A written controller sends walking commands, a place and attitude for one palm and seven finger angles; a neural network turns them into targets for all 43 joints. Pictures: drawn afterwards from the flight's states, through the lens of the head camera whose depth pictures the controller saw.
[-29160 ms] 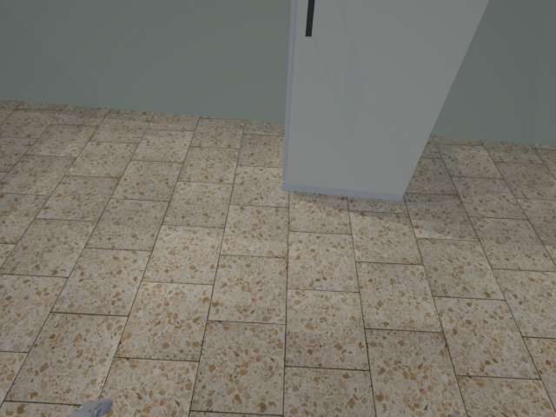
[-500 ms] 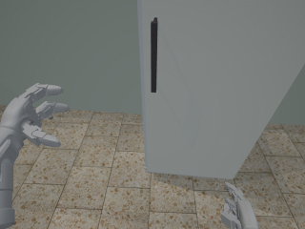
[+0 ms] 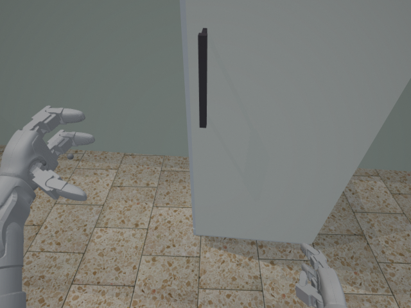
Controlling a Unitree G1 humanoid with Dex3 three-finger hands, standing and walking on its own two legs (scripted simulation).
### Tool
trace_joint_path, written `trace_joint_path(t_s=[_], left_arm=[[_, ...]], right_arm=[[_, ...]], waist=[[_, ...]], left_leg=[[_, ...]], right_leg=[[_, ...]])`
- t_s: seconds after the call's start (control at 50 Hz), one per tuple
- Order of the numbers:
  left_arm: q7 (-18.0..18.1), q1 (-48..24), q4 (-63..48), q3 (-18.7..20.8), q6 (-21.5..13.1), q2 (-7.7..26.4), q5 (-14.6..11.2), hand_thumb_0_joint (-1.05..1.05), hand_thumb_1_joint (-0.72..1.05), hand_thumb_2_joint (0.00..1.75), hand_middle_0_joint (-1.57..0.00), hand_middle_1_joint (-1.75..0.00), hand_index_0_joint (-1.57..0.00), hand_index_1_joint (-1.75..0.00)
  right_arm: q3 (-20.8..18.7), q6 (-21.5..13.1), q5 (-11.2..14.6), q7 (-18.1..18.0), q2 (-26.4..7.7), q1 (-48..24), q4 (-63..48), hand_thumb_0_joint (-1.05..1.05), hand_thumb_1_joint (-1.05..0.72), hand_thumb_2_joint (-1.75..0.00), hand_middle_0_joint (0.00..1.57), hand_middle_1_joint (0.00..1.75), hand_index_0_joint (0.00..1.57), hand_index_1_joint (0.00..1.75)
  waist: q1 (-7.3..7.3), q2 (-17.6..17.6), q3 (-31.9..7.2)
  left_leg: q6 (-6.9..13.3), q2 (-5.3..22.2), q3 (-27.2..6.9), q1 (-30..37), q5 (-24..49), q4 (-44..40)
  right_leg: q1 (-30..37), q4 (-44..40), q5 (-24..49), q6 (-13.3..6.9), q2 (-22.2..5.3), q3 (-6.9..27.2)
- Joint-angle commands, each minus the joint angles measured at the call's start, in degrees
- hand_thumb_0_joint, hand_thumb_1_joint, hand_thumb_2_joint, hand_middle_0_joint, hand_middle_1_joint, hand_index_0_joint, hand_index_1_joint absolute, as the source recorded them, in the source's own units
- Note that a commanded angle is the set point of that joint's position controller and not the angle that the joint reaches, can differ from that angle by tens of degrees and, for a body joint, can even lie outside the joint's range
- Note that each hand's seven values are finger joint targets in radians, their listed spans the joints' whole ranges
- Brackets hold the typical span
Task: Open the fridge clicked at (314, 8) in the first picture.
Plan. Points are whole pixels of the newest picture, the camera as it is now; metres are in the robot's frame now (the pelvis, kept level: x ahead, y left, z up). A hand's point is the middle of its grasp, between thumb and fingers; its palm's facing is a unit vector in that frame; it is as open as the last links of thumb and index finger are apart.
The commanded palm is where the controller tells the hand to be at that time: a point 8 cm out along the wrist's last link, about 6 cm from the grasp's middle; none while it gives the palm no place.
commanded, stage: move the hooked fingers beside the handle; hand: left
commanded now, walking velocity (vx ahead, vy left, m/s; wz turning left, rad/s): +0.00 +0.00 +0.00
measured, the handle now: (203, 82) +0.62 +0.09 +0.17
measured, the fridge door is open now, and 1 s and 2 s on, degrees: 0 0 0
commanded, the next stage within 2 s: none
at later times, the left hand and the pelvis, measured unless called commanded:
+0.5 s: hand (119, 131) +0.37 +0.23 +0.18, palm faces +0.06 -1.00 -0.02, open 14.0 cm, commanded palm +0.34 +0.27 +0.19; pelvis +0.02 -0.01 +0.00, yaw -1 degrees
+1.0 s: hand (148, 106) +0.44 +0.19 +0.20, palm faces +0.03 -1.00 +0.02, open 14.0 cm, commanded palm +0.43 +0.24 +0.19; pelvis +0.03 -0.02 +0.00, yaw -2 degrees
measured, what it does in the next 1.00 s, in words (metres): stands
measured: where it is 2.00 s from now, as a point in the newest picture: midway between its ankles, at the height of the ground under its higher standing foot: outside the picture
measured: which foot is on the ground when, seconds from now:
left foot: down 0.00-1.00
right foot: down 0.00-1.00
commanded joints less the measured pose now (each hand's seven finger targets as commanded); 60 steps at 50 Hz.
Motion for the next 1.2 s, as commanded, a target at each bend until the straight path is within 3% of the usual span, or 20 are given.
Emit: trace_joint_path(t_s=[0.0,0.1,0.14,0.18,0.22,0.3,0.32,0.36,0.4,0.5,0.54,0.62,0.68,0.74,0.84,0.9,0.94,1.0,1.08,1.18], left_arm=[[1.8,-24.9,-3.3,1.6,-1.8,12.5,0.2,0.0,-0.5,0.3,-0.3,-1.2,-0.3,-1.2],[2.4,-33.2,-2.3,-4.6,0.5,10.2,2.5,0.0,-0.5,0.3,-0.3,-1.2,-0.3,-1.2],[3.2,-35.0,-4.5,-1.3,-1.2,13.9,2.5,0.0,-0.5,0.3,-0.3,-1.2,-0.3,-1.2],[4.1,-37.6,-7.7,-0.6,-3.6,13.9,2.4,0.0,-0.5,0.3,-0.3,-1.2,-0.3,-1.2],[5.3,-36.1,-5.7,2.9,-5.3,16.7,2.3,0.0,-0.5,0.3,-0.3,-1.2,-0.3,-1.2],[6.4,-32.5,3.4,1.8,-3.4,13.8,3.1,0.0,-0.5,0.3,-0.3,-1.2,-0.3,-1.2],[6.6,-30.5,7.3,2.0,-2.2,13.8,3.5,0.0,-0.5,0.3,-0.3,-1.2,-0.3,-1.2],[6.5,-31.1,8.3,-0.4,0.0,12.3,4.2,0.0,-0.5,0.3,-0.3,-1.2,-0.3,-1.2],[6.4,-33.5,5.0,-2.6,0.3,10.5,4.6,0.0,-0.5,0.3,-0.3,-1.2,-0.3,-1.2],[7.7,-40.5,-3.2,-0.9,-4.7,12.4,4.0,0.0,-0.5,0.3,-0.3,-1.2,-0.3,-1.2],[8.4,-42.3,-1.7,-0.1,-6.5,13.3,3.8,0.0,-0.5,0.3,-0.3,-1.2,-0.3,-1.2],[9.4,-41.2,8.2,-0.9,-4.9,12.5,4.7,0.0,-0.5,0.3,-0.3,-1.2,-0.3,-1.2],[9.4,-45.0,12.3,-5.4,-2.5,9.6,5.8,0.0,-0.5,0.3,-0.3,-1.2,-0.3,-1.2],[9.8,-47.7,14.6,-3.3,-3.1,12.7,6.1,0.0,-0.5,0.3,-0.3,-1.2,-0.3,-1.2],[10.2,-53.7,11.1,-2.4,-8.7,13.6,5.8,0.0,-0.5,0.3,-0.3,-1.2,-0.3,-1.2],[10.5,-54.1,17.0,-2.7,-9.2,12.9,6.2,0.0,-0.5,0.3,-0.3,-1.2,-0.3,-1.2],[10.8,-52.7,23.3,-2.0,-8.1,14.1,6.8,0.0,-0.5,0.3,-0.3,-1.2,-0.3,-1.2],[11.0,-57.3,28.9,-5.5,-6.8,11.5,7.9,0.0,-0.5,0.3,-0.3,-1.2,-0.3,-1.2],[12.2,-67.3,28.5,-7.3,-9.9,10.9,8.5,0.0,-0.5,0.3,-0.3,-1.2,-0.3,-1.2],[13.8,-73.2,31.3,-4.4,-15.9,13.6,8.8,0.0,-0.5,0.3,-0.3,-1.2,-0.3,-1.2]], right_arm=[[-2.9,-3.3,0.6,-1.3,-7.2,-9.2,-8.0,0.0,-0.9,-0.9,0.2,0.3,0.2,0.3],[-3.1,-3.0,1.0,-1.9,-7.4,-9.2,-8.1,0.0,-0.9,-0.9,0.2,0.3,0.2,0.3],[-3.3,-3.0,0.5,-1.7,-7.5,-9.0,-8.2,0.0,-0.9,-0.9,0.2,0.3,0.2,0.3],[-3.2,-3.0,0.1,-1.4,-7.0,-9.2,-8.7,0.0,-0.9,-0.9,0.2,0.3,0.2,0.3],[-3.2,-2.7,-0.3,-1.0,-7.0,-8.5,-8.1,0.0,-0.9,-0.9,0.2,0.3,0.2,0.3],[-3.4,-1.3,0.1,-0.6,-7.0,-7.6,-7.4,0.0,-0.9,-0.9,0.2,0.3,0.2,0.3],[-3.5,-0.8,0.2,-0.5,-7.2,-7.2,-7.1,0.0,-0.9,-0.9,0.2,0.3,0.2,0.3],[-3.7,0.2,0.6,-0.3,-7.6,-6.9,-7.6,0.0,-0.9,-0.9,0.2,0.3,0.2,0.3],[-4.0,0.4,0.7,0.0,-7.4,-6.8,-8.7,0.0,-0.9,-0.9,0.2,0.3,0.2,0.3],[-4.6,0.4,0.2,0.1,-7.5,-5.4,-9.1,0.0,-0.9,-0.9,0.2,0.3,0.2,0.3],[-4.6,0.5,0.0,-0.1,-7.6,-5.1,-7.9,0.0,-0.9,-0.9,0.2,0.3,0.2,0.3],[-4.9,1.4,0.3,-0.4,-8.1,-3.6,-6.3,0.0,-0.9,-0.9,0.2,0.3,0.2,0.3],[-4.8,2.5,0.7,-0.4,-8.2,-3.3,-6.1,0.0,-0.9,-0.9,0.2,0.3,0.2,0.3],[-5.3,3.0,0.6,-0.3,-8.7,-1.7,-5.9,0.0,-0.9,-0.9,0.2,0.3,0.2,0.3],[-5.7,2.8,0.0,0.3,-8.5,-0.1,-6.2,0.0,-0.9,-0.9,0.2,0.3,0.2,0.3],[-5.8,3.1,0.0,0.5,-8.6,1.3,-5.1,0.0,-0.9,-0.9,0.2,0.3,0.2,0.3],[-5.9,3.9,0.1,0.5,-9.1,2.1,-4.4,0.0,-0.9,-0.9,0.2,0.3,0.2,0.3],[-6.1,4.8,0.2,0.6,-9.3,3.4,-4.0,0.0,-0.9,-0.9,0.2,0.3,0.2,0.3],[-6.6,4.7,-0.2,0.9,-9.5,5.7,-3.4,0.0,-0.9,-0.9,0.2,0.3,0.2,0.3],[-7.1,4.1,-0.9,1.3,-10.0,9.1,-1.5,0.0,-0.9,-0.9,0.2,0.3,0.2,0.3]], waist=[[-1.96,2.7,-3.6],[-3.1,2.2,-7.4],[-2.34,1.2,-11.7],[-1.96,3.4,-16.3],[-1.14,1.5,-17.3],[-1.01,0.4,-11.8],[-0.88,-2.8,-9.9],[-1.45,-1.8,-8.4],[-1.78,1.5,-11.2],[-2.48,1.4,-18.8],[-3.05,0.7,-17.7],[-3.38,-2.1,-13.2],[-4.47,1.2,-11.2],[-4.68,-1.5,-14.1],[-4.72,-0.1,-21.3],[-5.17,-0.7,-18.6],[-5.45,-4.0,-15.2],[-6.74,-1.8,-12.3],[-8.34,1.0,-17.1],[-8.58,-0.8,-22.8]], left_leg=[[-0.6,1.2,-6.3,10.8,-7.8,-5.8],[0.0,0.9,-6.4,11.6,-8.1,-4.5],[0.0,0.8,-6.2,12.8,-4.4,-3.3],[-0.1,0.7,-6.0,16.0,0.1,-2.8],[-0.2,0.7,-5.6,15.2,2.3,-2.4],[-0.2,0.8,-4.2,11.7,2.3,-3.3],[0.0,1.0,-4.0,9.8,1.9,-3.1],[0.1,1.1,-3.5,9.2,1.7,-3.1],[0.1,1.0,-3.5,11.4,3.5,-2.5],[0.2,1.0,-3.7,15.9,8.5,-1.1],[0.5,1.0,-3.2,15.2,8.1,-1.0],[0.8,1.0,-2.4,11.6,4.6,-1.1],[0.5,0.9,-2.4,10.4,3.0,-1.6],[0.8,1.0,-2.5,10.2,4.4,-0.6],[0.9,0.9,-2.5,13.5,10.0,0.7],[0.9,0.9,-2.2,11.8,8.7,0.7],[1.2,1.0,-1.8,8.2,6.5,0.5],[1.0,1.0,-1.9,6.9,3.5,0.5],[1.0,1.2,-2.8,10.3,4.8,1.6],[0.9,1.3,-3.3,12.0,8.1,2.2]], right_leg=[[-14.0,-7.2,-0.4,1.6,-1.5,3.5],[-14.0,-6.9,-0.5,1.8,-2.4,4.7],[-11.8,-6.7,1.6,1.6,-2.4,5.1],[-10.0,-5.7,5.6,1.1,-2.4,4.8],[-8.4,-5.5,8.0,1.2,-2.1,4.7],[-9.5,-5.2,9.9,1.4,-2.2,4.3],[-9.6,-5.6,9.6,1.7,-2.3,4.4],[-10.9,-5.5,10.1,2.0,-2.6,4.9],[-10.9,-4.8,11.6,1.8,-2.5,4.9],[-8.9,-3.4,15.9,1.4,-1.9,4.9],[-8.9,-3.8,16.4,1.8,-1.9,5.4],[-10.8,-4.7,13.6,2.5,-2.1,5.8],[-12.5,-4.8,11.9,2.2,-2.5,5.7],[-11.4,-4.4,14.0,2.5,-2.5,6.1],[-8.7,-2.5,21.2,2.3,-2.2,6.3],[-10.0,-2.5,20.3,2.3,-2.1,6.2],[-10.5,-2.8,19.8,3.1,-2.5,6.5],[-13.9,-3.3,15.1,2.8,-2.5,6.2],[-15.4,-2.9,14.3,2.2,-2.1,6.3],[-13.5,-1.3,17.8,2.1,-1.6,6.1]])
